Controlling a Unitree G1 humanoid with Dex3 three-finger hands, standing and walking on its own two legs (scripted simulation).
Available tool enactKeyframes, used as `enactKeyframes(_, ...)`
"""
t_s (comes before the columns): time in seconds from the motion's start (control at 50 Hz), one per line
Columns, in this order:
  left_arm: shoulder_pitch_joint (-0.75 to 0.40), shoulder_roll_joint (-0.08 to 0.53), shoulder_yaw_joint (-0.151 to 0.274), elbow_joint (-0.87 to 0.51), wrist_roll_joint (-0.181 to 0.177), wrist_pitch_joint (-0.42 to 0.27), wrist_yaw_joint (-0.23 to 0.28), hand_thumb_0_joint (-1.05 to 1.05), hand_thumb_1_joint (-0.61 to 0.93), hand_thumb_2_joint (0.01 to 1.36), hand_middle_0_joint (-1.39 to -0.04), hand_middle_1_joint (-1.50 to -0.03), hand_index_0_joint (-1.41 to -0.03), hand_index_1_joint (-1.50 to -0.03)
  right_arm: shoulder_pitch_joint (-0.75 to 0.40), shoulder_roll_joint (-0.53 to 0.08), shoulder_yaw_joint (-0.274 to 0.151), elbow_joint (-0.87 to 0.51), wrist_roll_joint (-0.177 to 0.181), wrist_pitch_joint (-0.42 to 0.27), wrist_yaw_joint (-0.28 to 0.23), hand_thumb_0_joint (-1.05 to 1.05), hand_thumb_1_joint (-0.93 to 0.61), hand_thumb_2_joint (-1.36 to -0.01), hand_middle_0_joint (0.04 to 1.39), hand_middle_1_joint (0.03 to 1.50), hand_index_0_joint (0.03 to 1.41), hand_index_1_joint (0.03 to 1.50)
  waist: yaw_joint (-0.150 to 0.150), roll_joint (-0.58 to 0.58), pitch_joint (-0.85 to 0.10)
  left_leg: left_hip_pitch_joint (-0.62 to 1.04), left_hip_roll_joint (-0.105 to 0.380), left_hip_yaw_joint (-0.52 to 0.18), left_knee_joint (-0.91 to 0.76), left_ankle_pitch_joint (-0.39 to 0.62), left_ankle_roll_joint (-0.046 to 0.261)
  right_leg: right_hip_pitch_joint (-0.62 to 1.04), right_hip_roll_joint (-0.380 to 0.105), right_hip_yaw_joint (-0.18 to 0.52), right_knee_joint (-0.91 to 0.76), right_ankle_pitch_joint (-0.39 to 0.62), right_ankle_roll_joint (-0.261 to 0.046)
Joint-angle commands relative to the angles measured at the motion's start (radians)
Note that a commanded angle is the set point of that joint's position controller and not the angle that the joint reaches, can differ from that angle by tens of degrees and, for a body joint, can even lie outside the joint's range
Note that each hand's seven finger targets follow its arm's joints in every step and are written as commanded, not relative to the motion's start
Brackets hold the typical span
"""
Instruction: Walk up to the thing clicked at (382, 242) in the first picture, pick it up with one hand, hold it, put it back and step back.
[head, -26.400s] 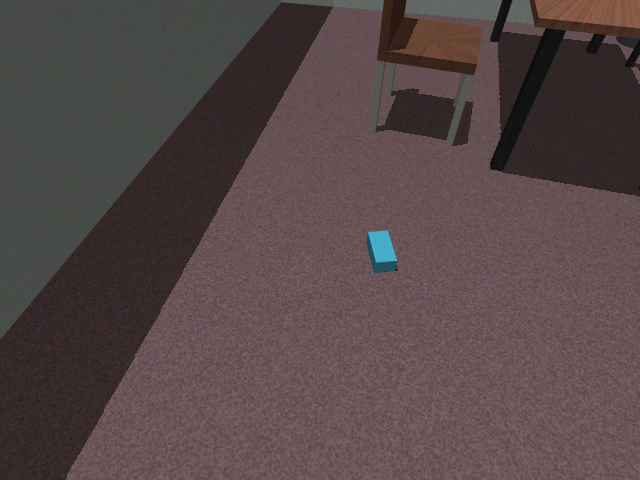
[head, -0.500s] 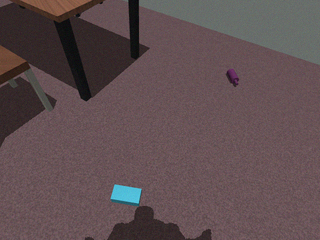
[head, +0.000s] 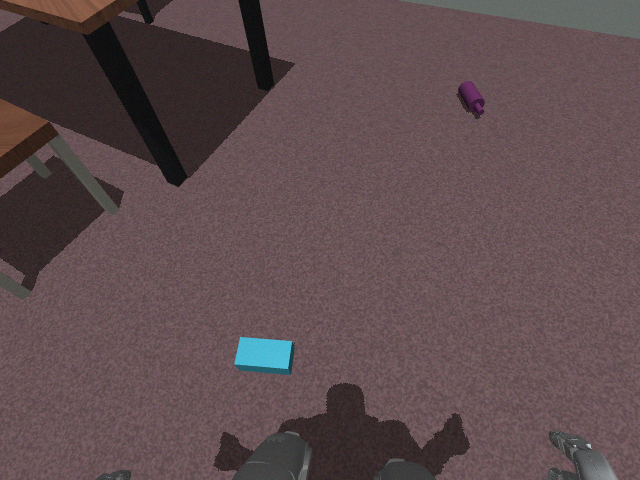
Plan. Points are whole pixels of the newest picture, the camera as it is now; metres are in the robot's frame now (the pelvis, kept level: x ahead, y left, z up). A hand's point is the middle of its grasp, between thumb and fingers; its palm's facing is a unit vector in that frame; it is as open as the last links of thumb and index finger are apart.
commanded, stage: walk up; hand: left
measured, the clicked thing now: (265, 355) +0.47 +0.25 -0.72
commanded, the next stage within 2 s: none
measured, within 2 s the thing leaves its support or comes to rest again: neither
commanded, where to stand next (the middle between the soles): +0.09 +0.01 m, yaw +0 degrees
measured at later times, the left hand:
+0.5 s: hand out of the picture +0.03 +0.32 -0.16, palm faces +0.09 -0.94 -0.32, open 7.4 cm
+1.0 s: hand out of the picture +0.09 +0.30 -0.13, palm faces +0.00 -0.93 -0.36, open 7.4 cm
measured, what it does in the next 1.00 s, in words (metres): steps on the spot: left foot, then right foot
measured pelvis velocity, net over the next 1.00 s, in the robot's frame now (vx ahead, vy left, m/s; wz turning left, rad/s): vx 0.02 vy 0.03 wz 0.02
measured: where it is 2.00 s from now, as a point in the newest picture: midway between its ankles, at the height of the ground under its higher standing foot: outside the picture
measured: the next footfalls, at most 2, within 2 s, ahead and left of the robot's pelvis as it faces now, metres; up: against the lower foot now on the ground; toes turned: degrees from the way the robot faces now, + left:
left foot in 0.34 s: +0.09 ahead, +0.16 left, +0.00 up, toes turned +5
right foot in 0.72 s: +0.04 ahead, -0.10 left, +0.00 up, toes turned +2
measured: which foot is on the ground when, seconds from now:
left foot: up 0.00-0.32, down 0.34-1.00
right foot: down 0.00-0.40, up 0.42-0.70, down 0.72-1.00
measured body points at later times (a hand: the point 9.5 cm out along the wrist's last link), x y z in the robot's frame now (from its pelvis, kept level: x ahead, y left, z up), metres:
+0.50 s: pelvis +0.01 +0.05 +0.00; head +0.00 +0.09 +0.45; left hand +0.02 +0.37 -0.14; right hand +0.12 -0.25 -0.09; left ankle +0.05 +0.15 -0.72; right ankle +0.00 -0.10 -0.69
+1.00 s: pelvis +0.02 +0.03 +0.01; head +0.03 +0.03 +0.46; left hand +0.09 +0.34 -0.11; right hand +0.12 -0.26 -0.11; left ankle +0.05 +0.15 -0.72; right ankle +0.00 -0.10 -0.72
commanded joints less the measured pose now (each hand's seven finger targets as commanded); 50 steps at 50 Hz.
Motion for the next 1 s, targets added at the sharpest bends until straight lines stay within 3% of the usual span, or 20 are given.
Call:
enactKeyframes(0.0, 0.052, 0.258, 0.080, -0.090, 0.008, -0.077, 0.028, 0.000, 0.900, 0.900, -0.200, -0.300, -0.200, -0.300, 0.085, -0.199, -0.039, -0.042, -0.014, -0.042, 0.020, 0.000, -0.900, -0.900, 0.200, 0.300, 0.200, 0.300, 0.039, -0.152, -0.291, -0.123, 0.020, -0.021, -0.082, 0.076, -0.027, 0.384, -0.204, 0.323, -0.341, -0.194, -0.165)
enactKeyframes(0.04, 0.144, 0.299, 0.104, -0.087, 0.001, -0.094, 0.013, 0.000, 0.900, 0.900, -0.200, -0.300, -0.200, -0.300, 0.070, -0.225, -0.046, -0.065, -0.028, -0.060, 0.041, 0.000, -0.900, -0.900, 0.200, 0.300, 0.200, 0.300, 0.076, -0.180, -0.272, -0.246, 0.047, -0.043, -0.176, 0.065, -0.017, 0.549, -0.267, 0.429, -0.384, -0.343, -0.201)
enactKeyframes(0.1, 0.202, 0.317, 0.116, -0.073, -0.007, -0.105, 0.006, 0.000, 0.900, 0.900, -0.200, -0.300, -0.200, -0.300, 0.022, -0.210, -0.039, -0.085, -0.045, -0.080, 0.050, 0.000, -0.900, -0.900, 0.200, 0.300, 0.200, 0.300, 0.096, -0.161, -0.147, -0.218, 0.078, -0.041, -0.314, 0.004, -0.016, 0.487, -0.326, 0.425, -0.410, -0.200, -0.222)
enactKeyframes(0.16, 0.179, 0.325, 0.109, -0.080, -0.008, -0.114, -0.005, 0.000, 0.900, 0.900, -0.200, -0.300, -0.200, -0.300, 0.068, -0.185, -0.038, -0.078, -0.050, -0.094, 0.069, 0.000, -0.900, -0.900, 0.200, 0.300, 0.200, 0.300, 0.062, -0.171, -0.086, -0.077, 0.088, 0.038, -0.417, 0.007, -0.005, 0.332, -0.288, 0.293, -0.436, -0.078, -0.198)
enactKeyframes(0.2, 0.121, 0.334, 0.104, -0.102, -0.005, -0.114, -0.017, 0.000, 0.900, 0.900, -0.200, -0.300, -0.200, -0.300, 0.123, -0.182, -0.044, -0.065, -0.046, -0.101, 0.083, 0.000, -0.900, -0.900, 0.200, 0.300, 0.200, 0.300, 0.025, -0.187, -0.078, 0.067, 0.090, 0.095, -0.469, 0.047, 0.012, 0.174, -0.256, 0.219, -0.466, -0.168, -0.177)
enactKeyframes(0.28, -0.026, 0.256, 0.064, -0.117, -0.018, -0.077, -0.013, 0.000, 0.900, 0.900, -0.200, -0.300, -0.200, -0.300, 0.258, -0.155, -0.048, 0.021, -0.034, -0.100, 0.058, 0.000, -0.900, -0.900, 0.200, 0.300, 0.200, 0.300, -0.062, -0.124, -0.116, 0.438, 0.059, 0.143, -0.606, 0.357, 0.000, -0.155, -0.159, 0.065, -0.315, -0.155, -0.100)
enactKeyframes(0.32, -0.027, 0.199, 0.034, -0.104, -0.031, -0.055, -0.008, 0.000, 0.900, 0.900, -0.200, -0.300, -0.200, -0.300, 0.258, -0.163, -0.046, 0.017, -0.037, -0.098, 0.037, 0.000, -0.900, -0.900, 0.200, 0.300, 0.200, 0.300, -0.074, -0.065, -0.120, 0.468, 0.094, 0.076, -0.622, 0.315, 0.009, -0.220, -0.119, 0.041, -0.211, -0.134, -0.069)
enactKeyframes(0.34, 0.001, 0.174, 0.025, -0.095, -0.038, -0.047, -0.009, 0.000, 0.900, 0.900, -0.200, -0.300, -0.200, -0.300, 0.231, -0.189, -0.041, 0.000, -0.045, -0.102, 0.028, 0.000, -0.900, -0.900, 0.200, 0.300, 0.200, 0.300, -0.063, 0.026, -0.101, 0.366, 0.203, -0.081, -0.776, 0.160, 0.033, -0.174, -0.076, 0.039, -0.137, -0.100, -0.044)
enactKeyframes(0.36, 0.058, 0.166, 0.018, -0.075, -0.050, -0.039, -0.010, 0.000, 0.900, 0.900, -0.200, -0.300, -0.200, -0.300, 0.170, -0.234, -0.036, -0.026, -0.048, -0.110, 0.022, 0.000, -0.900, -0.900, 0.200, 0.300, 0.200, 0.300, -0.029, 0.126, -0.094, 0.228, 0.359, -0.345, -0.945, -0.088, 0.090, -0.108, -0.005, 0.043, -0.016, -0.110, 0.003)
enactKeyframes(0.38, 0.079, 0.251, 0.041, -0.035, -0.047, -0.031, 0.000, 0.000, 0.900, 0.900, -0.200, -0.300, -0.200, -0.300, 0.112, -0.287, -0.045, -0.038, -0.044, -0.106, 0.021, 0.000, -0.900, -0.900, 0.200, 0.300, 0.200, 0.300, -0.032, 0.127, -0.052, 0.080, 0.423, -0.405, -0.979, -0.154, 0.177, -0.031, -0.015, 0.065, 0.133, -0.197, 0.007)
enactKeyframes(0.42, 0.092, 0.270, 0.053, 0.012, -0.047, -0.028, 0.005, 0.000, 0.900, 0.900, -0.200, -0.300, -0.200, -0.300, 0.078, -0.258, -0.041, -0.030, -0.051, -0.109, 0.017, 0.000, -0.900, -0.900, 0.200, 0.300, 0.200, 0.300, -0.010, 0.101, 0.005, 0.043, 0.395, -0.368, -0.975, -0.113, 0.185, -0.027, -0.025, 0.112, 0.226, -0.183, 0.003)
enactKeyframes(0.48, 0.153, 0.264, 0.042, 0.064, -0.050, -0.038, 0.006, 0.000, 0.900, 0.900, -0.200, -0.300, -0.200, -0.300, 0.066, -0.230, -0.030, -0.034, -0.039, -0.123, 0.021, 0.000, -0.900, -0.900, 0.200, 0.300, 0.200, 0.300, 0.004, 0.131, -0.121, 0.245, 0.343, -0.194, -0.890, 0.189, 0.145, -0.060, -0.011, 0.108, 0.200, -0.158, 0.009)
enactKeyframes(0.6, 0.089, 0.245, 0.027, 0.079, -0.034, -0.059, 0.004, 0.000, 0.900, 0.900, -0.200, -0.300, -0.200, -0.300, 0.069, -0.233, -0.043, -0.031, -0.052, -0.100, 0.029, 0.000, -0.900, -0.900, 0.200, 0.300, 0.200, 0.300, -0.045, 0.180, -0.170, 0.276, 0.306, -0.103, -0.854, 0.180, 0.161, 0.015, -0.015, -0.003, -0.005, -0.141, 0.032)
enactKeyframes(0.68, 0.130, 0.213, 0.020, 0.125, -0.026, -0.079, 0.017, 0.000, 0.900, 0.900, -0.200, -0.300, -0.200, -0.300, 0.028, -0.204, -0.033, -0.036, -0.032, -0.080, 0.035, 0.000, -0.900, -0.900, 0.200, 0.300, 0.200, 0.300, -0.011, 0.116, -0.209, 0.233, 0.282, -0.040, -0.742, 0.304, 0.130, 0.183, -0.004, -0.050, -0.276, 0.052, 0.017)
enactKeyframes(0.72, 0.110, 0.246, 0.028, 0.123, -0.012, -0.090, 0.026, 0.000, 0.900, 0.900, -0.200, -0.300, -0.200, -0.300, 0.025, -0.154, -0.016, -0.030, -0.010, -0.081, 0.034, 0.000, -0.900, -0.900, 0.200, 0.300, 0.200, 0.300, -0.004, -0.007, -0.241, 0.194, 0.240, 0.006, -0.649, 0.399, 0.060, 0.259, -0.083, 0.087, -0.312, 0.207, -0.023)
enactKeyframes(0.76, -0.026, 0.297, 0.021, 0.089, -0.019, -0.092, 0.019, 0.000, 0.900, 0.900, -0.200, -0.300, -0.200, -0.300, 0.040, -0.124, -0.006, 0.001, -0.006, -0.084, 0.033, 0.000, -0.900, -0.900, 0.200, 0.300, 0.200, 0.300, -0.060, -0.101, -0.200, 0.288, 0.139, 0.091, -0.665, 0.219, 0.010, 0.090, -0.205, 0.203, -0.328, 0.176, -0.087)
enactKeyframes(0.8, -0.070, 0.241, 0.001, 0.076, -0.032, -0.084, 0.010, 0.000, 0.900, 0.900, -0.200, -0.300, -0.200, -0.300, 0.062, -0.165, -0.019, 0.042, -0.021, -0.096, 0.030, 0.000, -0.900, -0.900, 0.200, 0.300, 0.200, 0.300, -0.074, -0.067, -0.203, 0.417, 0.201, 0.016, -0.771, 0.285, 0.023, 0.003, -0.142, 0.112, -0.271, 0.164, -0.029)
enactKeyframes(0.84, -0.030, 0.223, -0.002, 0.113, -0.036, -0.082, 0.010, 0.000, 0.900, 0.900, -0.200, -0.300, -0.200, -0.300, -0.005, -0.192, -0.017, 0.052, -0.022, -0.101, 0.033, 0.000, -0.900, -0.900, 0.200, 0.300, 0.200, 0.300, -0.028, -0.038, -0.198, 0.334, 0.262, -0.030, -0.770, 0.376, 0.063, 0.110, -0.090, 0.047, -0.274, 0.178, -0.005)
enactKeyframes(0.92, -0.052, 0.251, 0.001, 0.131, -0.037, -0.090, 0.014, 0.000, 0.900, 0.900, -0.200, -0.300, -0.200, -0.300, 0.010, -0.161, -0.001, 0.088, -0.018, -0.102, 0.032, 0.000, -0.900, -0.900, 0.200, 0.300, 0.200, 0.300, -0.037, -0.081, -0.213, 0.367, 0.202, 0.076, -0.731, 0.538, 0.032, 0.168, -0.129, 0.088, -0.312, 0.378, -0.018)
enactKeyframes(0.98, -0.093, 0.241, -0.004, 0.142, -0.044, -0.082, 0.015, 0.000, 0.900, 0.900, -0.200, -0.300, -0.200, -0.300, 0.002, -0.163, 0.001, 0.123, -0.018, -0.099, 0.032, 0.000, -0.900, -0.900, 0.200, 0.300, 0.200, 0.300, -0.039, -0.057, -0.198, 0.371, 0.207, 0.070, -0.773, 0.523, 0.022, 0.172, -0.121, 0.073, -0.337, 0.330, -0.008)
